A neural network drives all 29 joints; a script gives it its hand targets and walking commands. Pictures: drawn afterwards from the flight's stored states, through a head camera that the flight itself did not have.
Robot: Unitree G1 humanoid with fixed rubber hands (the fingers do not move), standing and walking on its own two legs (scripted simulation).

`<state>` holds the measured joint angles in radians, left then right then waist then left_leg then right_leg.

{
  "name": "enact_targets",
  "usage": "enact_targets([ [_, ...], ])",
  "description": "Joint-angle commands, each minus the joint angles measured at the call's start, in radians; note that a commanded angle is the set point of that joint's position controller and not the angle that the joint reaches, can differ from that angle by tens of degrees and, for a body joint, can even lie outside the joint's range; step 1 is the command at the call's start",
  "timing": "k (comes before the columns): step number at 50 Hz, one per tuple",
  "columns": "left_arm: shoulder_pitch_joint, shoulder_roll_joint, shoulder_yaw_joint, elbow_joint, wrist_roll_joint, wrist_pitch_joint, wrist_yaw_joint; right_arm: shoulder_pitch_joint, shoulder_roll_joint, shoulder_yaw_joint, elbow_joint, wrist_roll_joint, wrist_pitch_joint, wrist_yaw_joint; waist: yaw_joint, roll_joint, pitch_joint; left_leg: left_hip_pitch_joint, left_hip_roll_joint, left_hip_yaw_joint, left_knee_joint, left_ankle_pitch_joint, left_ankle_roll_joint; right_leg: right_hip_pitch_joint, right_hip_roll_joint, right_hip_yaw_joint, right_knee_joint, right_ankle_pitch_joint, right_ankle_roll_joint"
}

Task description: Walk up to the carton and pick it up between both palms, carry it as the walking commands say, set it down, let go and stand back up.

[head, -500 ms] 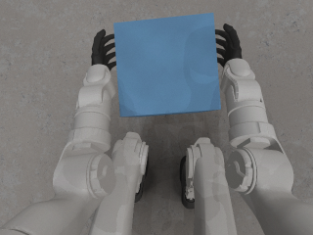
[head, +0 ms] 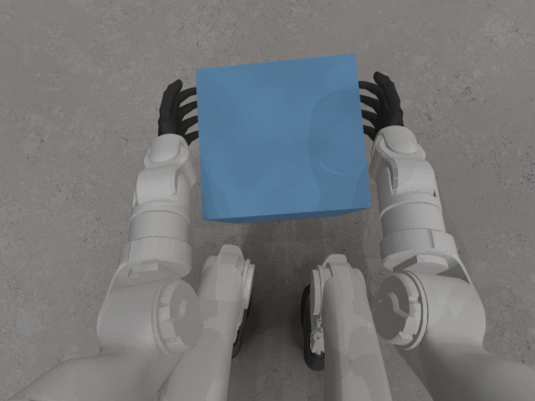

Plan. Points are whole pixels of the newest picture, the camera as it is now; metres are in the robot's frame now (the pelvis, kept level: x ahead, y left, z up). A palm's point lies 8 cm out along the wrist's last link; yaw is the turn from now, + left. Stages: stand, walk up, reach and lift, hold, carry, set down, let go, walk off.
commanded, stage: reach and lift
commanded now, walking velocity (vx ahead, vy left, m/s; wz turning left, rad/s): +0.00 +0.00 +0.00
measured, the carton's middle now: (281, 157) +0.46 +0.01 -0.15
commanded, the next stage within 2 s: none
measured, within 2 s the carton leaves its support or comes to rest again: neither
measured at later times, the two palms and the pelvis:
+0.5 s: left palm (153, 130) +0.44 +0.17 +0.01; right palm (404, 121) +0.47 -0.13 +0.01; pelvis +0.02 +0.00 +0.06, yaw +0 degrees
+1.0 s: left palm (120, 121) +0.42 +0.17 +0.09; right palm (436, 113) +0.44 -0.13 +0.08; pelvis +0.04 +0.00 +0.13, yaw +0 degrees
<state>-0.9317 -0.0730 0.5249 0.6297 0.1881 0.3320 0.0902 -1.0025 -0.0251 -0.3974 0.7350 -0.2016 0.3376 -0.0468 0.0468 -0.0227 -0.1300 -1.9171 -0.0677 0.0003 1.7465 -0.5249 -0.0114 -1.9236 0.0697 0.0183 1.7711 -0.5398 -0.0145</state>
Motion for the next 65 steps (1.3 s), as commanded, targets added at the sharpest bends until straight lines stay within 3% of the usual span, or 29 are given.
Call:
enact_targets([
  [1,-0.642,-0.991,-0.554,0.06,-0.12,0.007,-0.233,-0.644,1.001,0.473,0.02,0.126,-0.025,0.202,0.033,-0.009,-0.877,0.532,-0.111,0.031,-0.202,0.234,-0.01,0.507,0.112,-0.007,-0.237,0.214,0.007],
  [4,-0.6,-1.012,-0.536,0.081,-0.103,0.003,-0.239,-0.617,1.007,0.463,0.013,0.105,-0.036,0.203,0.022,0.014,-0.901,0.529,-0.116,0.035,-0.211,0.241,-0.013,0.536,0.114,0.009,-0.261,0.222,0.001],
  [5,-0.617,-1.011,-0.552,0.07,-0.122,-0.003,-0.243,-0.604,0.998,0.473,0.001,0.107,-0.041,0.2,-0.001,-0.022,-0.908,0.525,-0.111,0.034,-0.197,0.245,-0.01,0.554,0.117,0.007,-0.266,0.238,0.004],
  [6,-0.589,-1.012,-0.553,0.069,-0.12,-0.011,-0.243,-0.631,1.012,0.502,-0.029,0.117,-0.049,0.198,0.024,-0.034,-0.947,0.538,-0.114,0.029,-0.208,0.274,-0.008,0.576,0.113,0.006,-0.26,0.268,0.012],
  [8,-0.562,-1.033,-0.568,0.061,-0.12,-0.014,-0.24,-0.572,1.013,0.5,-0.016,0.118,-0.047,0.198,0.003,0.003,-0.937,0.578,-0.112,0.023,-0.229,0.291,-0.012,0.584,0.118,0.005,-0.274,0.288,0.009],
  [9,-0.573,-0.997,-0.533,0.087,-0.103,-0.016,-0.24,-0.607,1.015,0.5,-0.007,0.109,-0.048,0.199,0.039,-0.053,-0.9,0.549,-0.113,0.018,-0.235,0.257,-0.005,0.566,0.114,0.007,-0.282,0.253,0.016],
  [10,-0.571,-1.017,-0.571,0.04,-0.111,-0.017,-0.237,-0.567,1.047,0.52,-0.02,0.117,-0.049,0.2,0.018,-0.014,-0.961,0.605,-0.111,0.022,-0.247,0.282,-0.013,0.619,0.122,0.011,-0.287,0.283,0.012],
  [11,-0.575,-1.003,-0.586,0.033,-0.133,-0.019,-0.235,-0.542,1.027,0.514,0.0,0.107,-0.046,0.2,0.001,-0.061,-0.919,0.577,-0.113,0.009,-0.253,0.286,-0.012,0.608,0.119,-0.003,-0.296,0.286,0.012],
  [14,-0.56,-1.019,-0.622,0.024,-0.149,-0.018,-0.233,-0.614,1.024,0.585,-0.106,0.153,-0.061,0.193,0.031,-0.034,-0.997,0.691,-0.112,0.011,-0.263,0.319,-0.016,0.65,0.117,-0.001,-0.304,0.299,0.018],
  [15,-0.522,-1.019,-0.61,0.038,-0.138,-0.017,-0.225,-0.625,1.027,0.594,-0.116,0.16,-0.06,0.193,0.045,-0.051,-0.989,0.69,-0.114,0.007,-0.279,0.307,-0.015,0.646,0.115,-0.005,-0.318,0.274,0.021],
  [16,-0.525,-1.035,-0.636,0.01,-0.145,-0.016,-0.224,-0.573,1.041,0.589,-0.092,0.151,-0.054,0.194,0.011,-0.044,-0.993,0.701,-0.114,0.012,-0.288,0.328,-0.02,0.672,0.118,-0.007,-0.333,0.296,0.021],
  [17,-0.482,-1.026,-0.617,0.035,-0.142,-0.013,-0.227,-0.562,1.047,0.597,-0.085,0.159,-0.05,0.192,0.039,-0.084,-0.981,0.7,-0.114,0.008,-0.296,0.323,-0.016,0.689,0.112,-0.005,-0.341,0.289,0.024],
  [19,-0.494,-1.039,-0.613,0.049,-0.14,-0.011,-0.228,-0.561,1.028,0.579,-0.08,0.148,-0.05,0.189,0.014,-0.053,-0.9,0.672,-0.112,0.014,-0.312,0.289,-0.012,0.689,0.11,0.005,-0.367,0.27,0.017],
  [22,-0.481,-1.023,-0.6,0.061,-0.116,-0.002,-0.228,-0.544,1.011,0.546,-0.052,0.134,-0.045,0.194,0.027,-0.027,-0.865,0.72,-0.109,0.001,-0.347,0.263,-0.018,0.685,0.109,0.008,-0.386,0.227,0.01],
  [25,-0.476,-1.053,-0.61,0.049,-0.13,-0.003,-0.236,-0.463,1.022,0.527,-0.028,0.12,-0.041,0.196,-0.01,-0.01,-0.837,0.726,-0.11,0.007,-0.369,0.291,-0.018,0.723,0.105,0.016,-0.421,0.276,0.003],
  [26,-0.484,-1.027,-0.59,0.051,-0.107,-0.004,-0.238,-0.471,1.027,0.499,-0.011,0.104,-0.048,0.198,0.02,0.025,-0.805,0.715,-0.106,0.01,-0.376,0.26,-0.017,0.694,0.1,0.031,-0.42,0.247,-0.003],
  [28,-0.471,-1.069,-0.635,0.012,-0.139,-0.01,-0.235,-0.445,1.056,0.534,-0.039,0.12,-0.049,0.204,-0.006,0.0,-0.88,0.799,-0.106,-0.007,-0.399,0.307,-0.016,0.756,0.105,0.01,-0.436,0.288,-0.003],
  [29,-0.434,-1.055,-0.616,0.04,-0.117,-0.014,-0.232,-0.442,1.043,0.531,-0.034,0.121,-0.053,0.203,0.021,0.014,-0.855,0.778,-0.11,-0.001,-0.4,0.33,-0.02,0.755,0.107,0.023,-0.441,0.316,-0.002],
  [30,-0.418,-1.081,-0.634,0.004,-0.133,-0.019,-0.234,-0.405,1.086,0.559,-0.06,0.123,-0.056,0.2,-0.009,-0.033,-0.919,0.799,-0.105,-0.001,-0.392,0.363,-0.019,0.813,0.108,0.017,-0.447,0.353,0.008],
  [31,-0.414,-1.066,-0.617,0.052,-0.125,-0.019,-0.236,-0.422,1.042,0.533,-0.033,0.113,-0.06,0.201,0.007,0.01,-0.859,0.785,-0.107,-0.005,-0.404,0.335,-0.018,0.773,0.102,0.03,-0.453,0.331,0.006],
  [32,-0.393,-1.039,-0.604,0.055,-0.111,-0.025,-0.233,-0.418,1.056,0.551,-0.046,0.112,-0.064,0.201,0.03,-0.029,-0.839,0.78,-0.104,0.001,-0.419,0.325,-0.017,0.783,0.101,0.029,-0.466,0.327,0.01],
  [42,-0.333,-1.047,-0.641,0.021,-0.128,-0.038,-0.241,-0.382,1.056,0.596,-0.079,0.129,-0.076,0.198,0.035,-0.038,-0.804,0.891,-0.1,-0.015,-0.504,0.35,-0.01,0.906,0.089,0.044,-0.552,0.339,0.013],
  [43,-0.331,-1.051,-0.64,0.001,-0.125,-0.04,-0.24,-0.359,1.071,0.602,-0.091,0.109,-0.075,0.196,0.01,-0.08,-0.82,0.869,-0.097,-0.015,-0.51,0.345,-0.015,0.921,0.093,0.037,-0.566,0.329,0.016],
  [44,-0.293,-1.07,-0.643,0.026,-0.121,-0.033,-0.241,-0.338,1.087,0.599,-0.091,0.119,-0.075,0.19,0.035,-0.039,-0.808,0.895,-0.098,-0.012,-0.527,0.352,-0.011,0.974,0.082,0.052,-0.584,0.348,0.012],
  [47,-0.294,-1.047,-0.619,0.023,-0.108,-0.03,-0.246,-0.319,1.095,0.592,-0.076,0.112,-0.064,0.188,0.023,-0.052,-0.747,0.886,-0.095,-0.005,-0.552,0.298,-0.009,0.98,0.077,0.056,-0.62,0.295,0.009],
  [51,-0.281,-1.077,-0.646,0.006,-0.105,-0.023,-0.25,-0.268,1.071,0.572,-0.068,0.103,-0.06,0.199,0.002,0.014,-0.708,0.951,-0.093,-0.022,-0.605,0.313,-0.007,0.995,0.077,0.056,-0.654,0.306,-0.004],
  [59,-0.166,-1.078,-0.622,0.05,-0.072,-0.004,-0.258,-0.231,1.081,0.575,-0.087,0.098,-0.051,0.226,0.027,-0.005,-0.637,1.048,-0.073,-0.045,-0.691,0.325,0.003,1.066,0.06,0.067,-0.729,0.312,0.0],
  [64,-0.167,-1.081,-0.665,-0.022,-0.088,-0.018,-0.253,-0.199,1.111,0.618,-0.118,0.106,-0.057,0.23,0.014,-0.032,-0.676,1.137,-0.067,-0.057,-0.741,0.374,0.002,1.156,0.062,0.063,-0.772,0.358,0.006],
  [65,-0.171,-1.089,-0.644,0.008,-0.074,-0.014,-0.255,-0.192,1.084,0.589,-0.101,0.086,-0.06,0.23,0.005,0.003,-0.601,1.09,-0.073,-0.05,-0.748,0.364,0.001,1.137,0.056,0.084,-0.797,0.352,-0.004],
])
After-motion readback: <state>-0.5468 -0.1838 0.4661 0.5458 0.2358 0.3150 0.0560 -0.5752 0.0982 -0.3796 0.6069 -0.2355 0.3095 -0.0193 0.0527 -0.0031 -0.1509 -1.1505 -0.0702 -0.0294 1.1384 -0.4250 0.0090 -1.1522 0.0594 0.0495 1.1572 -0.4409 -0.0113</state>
